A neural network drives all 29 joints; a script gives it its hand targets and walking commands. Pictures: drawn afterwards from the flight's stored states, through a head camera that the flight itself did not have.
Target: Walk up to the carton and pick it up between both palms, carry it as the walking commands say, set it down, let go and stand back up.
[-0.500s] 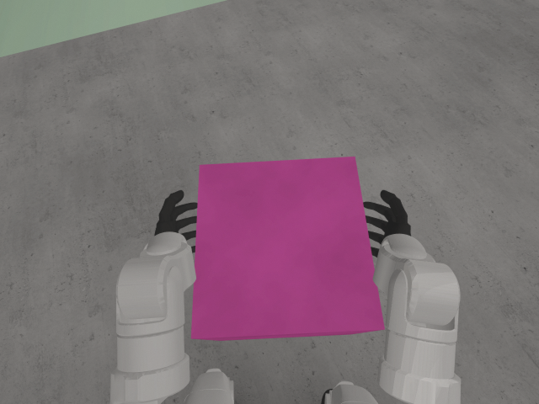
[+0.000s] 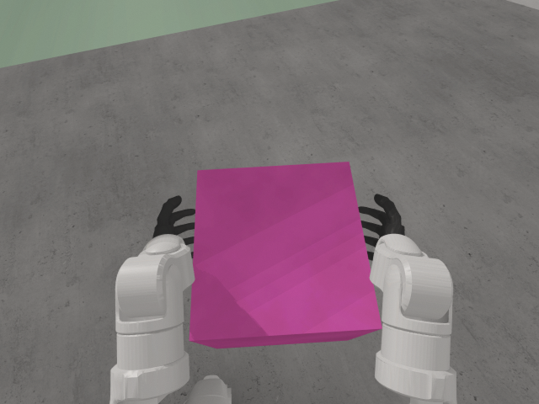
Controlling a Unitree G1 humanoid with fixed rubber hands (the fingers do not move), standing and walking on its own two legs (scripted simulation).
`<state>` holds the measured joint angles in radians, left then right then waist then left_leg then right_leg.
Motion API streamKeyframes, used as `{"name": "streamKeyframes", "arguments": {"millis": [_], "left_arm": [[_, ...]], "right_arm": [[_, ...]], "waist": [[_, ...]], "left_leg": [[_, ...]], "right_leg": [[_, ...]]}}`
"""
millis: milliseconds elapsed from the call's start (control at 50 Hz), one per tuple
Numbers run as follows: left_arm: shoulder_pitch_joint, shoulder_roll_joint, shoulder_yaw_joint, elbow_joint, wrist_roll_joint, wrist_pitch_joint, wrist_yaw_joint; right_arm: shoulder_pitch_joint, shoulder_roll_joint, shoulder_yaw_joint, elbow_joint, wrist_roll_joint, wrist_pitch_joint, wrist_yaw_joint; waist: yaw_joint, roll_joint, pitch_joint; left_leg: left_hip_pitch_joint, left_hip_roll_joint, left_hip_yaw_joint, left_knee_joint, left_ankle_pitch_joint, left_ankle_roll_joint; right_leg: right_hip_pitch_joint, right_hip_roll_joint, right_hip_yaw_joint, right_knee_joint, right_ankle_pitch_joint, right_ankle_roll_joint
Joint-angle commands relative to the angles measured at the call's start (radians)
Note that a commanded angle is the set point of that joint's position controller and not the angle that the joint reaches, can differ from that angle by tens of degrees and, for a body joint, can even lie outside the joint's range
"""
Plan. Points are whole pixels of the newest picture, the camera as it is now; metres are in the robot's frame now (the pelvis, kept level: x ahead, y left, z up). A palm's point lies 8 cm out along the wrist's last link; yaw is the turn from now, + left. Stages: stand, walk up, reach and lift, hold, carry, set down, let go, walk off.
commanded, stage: carry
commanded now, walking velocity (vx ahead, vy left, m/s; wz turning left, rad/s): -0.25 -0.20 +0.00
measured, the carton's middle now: (278, 261) +0.31 +0.03 +0.01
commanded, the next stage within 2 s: none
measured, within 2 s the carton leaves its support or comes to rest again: neither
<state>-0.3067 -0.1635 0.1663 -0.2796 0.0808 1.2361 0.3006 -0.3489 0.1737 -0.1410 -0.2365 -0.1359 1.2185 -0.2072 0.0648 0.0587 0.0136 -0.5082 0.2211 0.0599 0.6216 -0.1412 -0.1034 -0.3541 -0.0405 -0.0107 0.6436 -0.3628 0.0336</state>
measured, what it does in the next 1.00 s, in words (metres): walks backwards: left foot, then right foot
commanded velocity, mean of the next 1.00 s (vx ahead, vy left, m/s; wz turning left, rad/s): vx -0.07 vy -0.05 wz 0.00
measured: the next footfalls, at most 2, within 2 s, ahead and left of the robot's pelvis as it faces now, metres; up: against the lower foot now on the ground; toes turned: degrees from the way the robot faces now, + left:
left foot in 0.28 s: -0.09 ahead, +0.00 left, +0.00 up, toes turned +10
right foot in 0.54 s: -0.13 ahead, -0.30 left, +0.00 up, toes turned -3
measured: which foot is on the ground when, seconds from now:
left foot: down 0.00-0.00, up 0.02-0.26, down 0.28-0.58, up 0.60-0.78, down 0.80-1.00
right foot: down 0.00-0.28, up 0.30-0.52, down 0.54-1.00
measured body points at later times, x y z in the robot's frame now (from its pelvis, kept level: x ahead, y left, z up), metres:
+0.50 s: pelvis -0.17 -0.14 +0.01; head -0.14 -0.13 +0.46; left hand +0.11 +0.04 +0.07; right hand +0.14 -0.27 +0.07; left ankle -0.13 -0.01 -0.71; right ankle -0.16 -0.28 -0.68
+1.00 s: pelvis -0.29 -0.23 +0.01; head -0.31 -0.22 +0.46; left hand -0.01 -0.07 +0.08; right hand +0.00 -0.37 +0.09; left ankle -0.26 -0.10 -0.71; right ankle -0.17 -0.30 -0.71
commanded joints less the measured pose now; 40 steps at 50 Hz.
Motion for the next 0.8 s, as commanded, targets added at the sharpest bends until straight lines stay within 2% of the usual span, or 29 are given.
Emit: {"name": "streamKeyframes", "arguments": {"millis": [0,20,40,80,100,120,160,200,220,240,260,280,300,320,340,380,440,480,500,520,540,560,580,600,620,680,700,740,780], "left_arm": [[-0.513,-0.99,-0.724,0.03,-0.468,0.002,-0.527],[-0.504,-0.994,-0.705,0.059,-0.443,-0.013,-0.537],[-0.536,-1.017,-0.698,0.065,-0.435,-0.012,-0.535],[-0.53,-1.038,-0.665,0.021,-0.439,-0.012,-0.526],[-0.534,-1.038,-0.664,0.012,-0.439,-0.013,-0.521],[-0.551,-1.027,-0.667,-0.006,-0.433,-0.021,-0.514],[-0.579,-1.02,-0.674,-0.038,-0.421,-0.03,-0.496],[-0.532,-1.005,-0.676,-0.034,-0.386,-0.032,-0.472],[-0.518,-1.002,-0.679,-0.028,-0.37,-0.031,-0.461],[-0.487,-0.999,-0.677,-0.006,-0.353,-0.029,-0.451],[-0.477,-0.994,-0.679,-0.004,-0.344,-0.026,-0.444],[-0.502,-1.001,-0.699,-0.022,-0.347,-0.03,-0.439],[-0.504,-1.015,-0.703,-0.005,-0.357,-0.03,-0.443],[-0.569,-1.013,-0.73,-0.046,-0.378,-0.034,-0.444],[-0.604,-1.02,-0.756,-0.062,-0.385,-0.044,-0.442],[-0.672,-1.031,-0.785,-0.16,-0.432,-0.048,-0.451],[-0.622,-1.026,-0.755,-0.16,-0.459,-0.039,-0.461],[-0.565,-1.009,-0.738,-0.119,-0.462,-0.026,-0.471],[-0.547,-1.004,-0.736,-0.07,-0.464,-0.017,-0.482],[-0.518,-0.996,-0.729,-0.019,-0.459,-0.008,-0.495],[-0.475,-0.973,-0.723,0.024,-0.447,-0.004,-0.506],[-0.463,-0.978,-0.723,0.043,-0.443,-0.006,-0.515],[-0.463,-0.983,-0.712,0.064,-0.433,-0.016,-0.529],[-0.513,-1.007,-0.711,0.045,-0.43,-0.011,-0.525],[-0.526,-1.018,-0.702,0.044,-0.438,-0.01,-0.529],[-0.559,-1.032,-0.679,0.023,-0.431,-0.015,-0.519],[-0.56,-1.035,-0.67,0.021,-0.428,-0.014,-0.515],[-0.549,-1.017,-0.652,0.036,-0.392,-0.013,-0.496],[-0.482,-0.996,-0.639,0.077,-0.35,-0.013,-0.481]], "right_arm": [[-0.395,0.959,0.675,-0.062,0.371,-0.002,0.362],[-0.468,0.974,0.698,-0.067,0.39,-0.002,0.371],[-0.548,1.007,0.716,-0.059,0.422,-0.001,0.378],[-0.569,1.029,0.735,-0.089,0.471,-0.012,0.385],[-0.562,1.026,0.74,-0.084,0.483,-0.015,0.383],[-0.603,1.019,0.73,-0.106,0.501,-0.023,0.383],[-0.605,1.016,0.721,-0.126,0.521,-0.021,0.388],[-0.555,1.011,0.712,-0.112,0.534,-0.006,0.404],[-0.524,1.005,0.705,-0.092,0.531,0.001,0.412],[-0.487,0.998,0.698,-0.055,0.531,0.008,0.422],[-0.437,0.974,0.676,0.0,0.513,0.013,0.431],[-0.422,0.978,0.683,0.008,0.51,0.009,0.439],[-0.396,0.993,0.675,0.042,0.508,0.002,0.442],[-0.43,0.992,0.659,0.05,0.507,-0.006,0.447],[-0.448,0.996,0.649,0.041,0.504,-0.007,0.455],[-0.503,1.014,0.641,-0.02,0.51,-0.018,0.438],[-0.549,1.003,0.664,-0.126,0.502,-0.028,0.404],[-0.473,0.972,0.652,-0.11,0.462,-0.024,0.383],[-0.429,0.96,0.649,-0.086,0.436,-0.024,0.373],[-0.379,0.957,0.652,-0.058,0.411,-0.022,0.368],[-0.36,0.951,0.66,-0.051,0.395,-0.022,0.363],[-0.337,0.962,0.656,-0.008,0.38,-0.02,0.363],[-0.44,0.969,0.695,-0.057,0.4,-0.023,0.362],[-0.438,1.003,0.687,0.0,0.402,-0.01,0.371],[-0.498,1.006,0.699,-0.026,0.425,-0.019,0.374],[-0.618,1.03,0.745,-0.093,0.5,-0.02,0.382],[-0.615,1.03,0.746,-0.089,0.51,-0.013,0.385],[-0.577,1.035,0.729,-0.027,0.519,0.004,0.399],[-0.533,1.021,0.711,0.026,0.514,0.016,0.414]], "waist": [[-0.065,-0.485,-0.372],[-0.055,-0.556,-0.405],[-0.055,-0.426,-0.384],[-0.059,-0.294,-0.398],[-0.06,-0.282,-0.402],[-0.057,-0.223,-0.427],[-0.054,-0.2,-0.468],[-0.059,-0.245,-0.499],[-0.072,-0.221,-0.502],[-0.083,-0.116,-0.531],[-0.081,0.155,-0.532],[-0.064,0.335,-0.48],[-0.075,0.228,-0.457],[-0.08,0.216,-0.443],[-0.08,0.113,-0.411],[-0.073,0.09,-0.403],[-0.073,0.128,-0.455],[-0.067,0.134,-0.488],[-0.071,0.055,-0.496],[-0.075,-0.055,-0.492],[-0.077,-0.288,-0.481],[-0.072,-0.384,-0.442],[-0.066,-0.415,-0.472],[-0.066,-0.334,-0.419],[-0.067,-0.284,-0.406],[-0.061,-0.264,-0.392],[-0.061,-0.272,-0.383],[-0.069,-0.213,-0.407],[-0.064,-0.117,-0.468]], "left_leg": [[-0.094,-0.192,0.084,0.525,-0.557,0.035],[-0.094,-0.195,0.01,0.599,-0.542,0.069],[-0.031,-0.188,-0.008,0.708,-0.472,0.07],[-0.024,-0.178,0.018,0.608,-0.385,0.066],[-0.026,-0.178,0.031,0.543,-0.365,0.069],[-0.035,-0.184,0.045,0.471,-0.37,0.072],[0.023,-0.182,0.06,0.303,-0.339,0.079],[0.116,-0.192,0.067,0.068,-0.294,0.086],[0.195,-0.177,0.057,-0.121,-0.186,0.092],[0.355,-0.077,-0.039,-0.259,-0.043,0.107],[0.506,0.174,-0.308,-0.285,0.226,0.171],[0.578,0.359,-0.46,-0.211,0.6,0.27],[0.533,0.326,-0.348,-0.188,0.564,0.327],[0.467,0.286,-0.295,-0.188,0.5,0.324],[0.436,0.18,-0.197,-0.192,0.42,0.276],[0.396,0.104,-0.128,-0.204,0.307,0.224],[0.391,0.08,-0.058,-0.158,0.223,0.205],[0.389,0.032,-0.011,-0.097,0.098,0.173],[0.331,-0.001,0.0,-0.051,0.056,0.146],[0.216,-0.045,0.015,-0.006,-0.036,0.118],[0.052,-0.11,0.045,0.069,-0.289,0.069],[0.001,-0.146,0.06,0.152,-0.407,0.052],[0.075,-0.168,0.037,0.18,-0.411,0.072],[0.111,-0.17,0.031,0.226,-0.352,0.072],[0.107,-0.179,0.044,0.207,-0.318,0.072],[0.081,-0.203,0.045,0.199,-0.279,0.084],[0.081,-0.197,0.034,0.143,-0.284,0.09],[0.187,-0.204,0.056,-0.091,-0.173,0.095],[0.319,-0.116,-0.051,-0.236,-0.091,0.124]], "right_leg": [[0.185,-0.334,0.268,-0.224,0.831,-0.192],[0.145,-0.312,0.2,-0.206,0.897,-0.25],[0.112,-0.241,0.129,-0.197,0.827,-0.243],[0.176,-0.151,0.04,-0.131,0.857,-0.188],[0.181,-0.159,0.035,-0.123,0.856,-0.177],[0.233,-0.184,0.063,-0.12,0.848,-0.183],[0.26,-0.208,0.091,-0.136,0.766,-0.203],[0.268,-0.205,0.133,-0.14,0.682,-0.213],[0.244,-0.184,0.129,-0.117,0.625,-0.201],[0.133,-0.152,0.11,-0.071,0.506,-0.153],[-0.089,-0.043,0.031,0.078,0.17,-0.082],[-0.327,0.051,-0.007,0.297,-0.194,-0.047],[-0.307,0.0,0.119,0.463,-0.168,-0.059],[-0.331,-0.018,0.139,0.502,-0.12,-0.056],[-0.327,0.007,0.083,0.511,-0.056,-0.039],[-0.255,0.007,0.047,0.395,-0.038,-0.016],[-0.087,0.023,-0.048,0.118,-0.095,-0.01],[0.06,0.044,-0.092,-0.16,0.041,-0.009],[0.151,0.006,-0.044,-0.251,0.121,-0.012],[0.256,-0.09,0.068,-0.262,0.232,-0.033],[0.313,-0.248,0.267,-0.257,0.439,-0.079],[0.276,-0.324,0.302,-0.251,0.579,-0.12],[0.183,-0.297,0.244,-0.238,0.571,-0.168],[0.138,-0.235,0.184,-0.232,0.533,-0.158],[0.151,-0.202,0.144,-0.224,0.517,-0.142],[0.107,-0.216,0.15,-0.268,0.271,-0.143],[0.114,-0.214,0.145,-0.276,0.211,-0.15],[0.113,-0.189,0.121,-0.255,0.161,-0.148],[0.101,-0.159,0.098,-0.184,0.181,-0.105]]}}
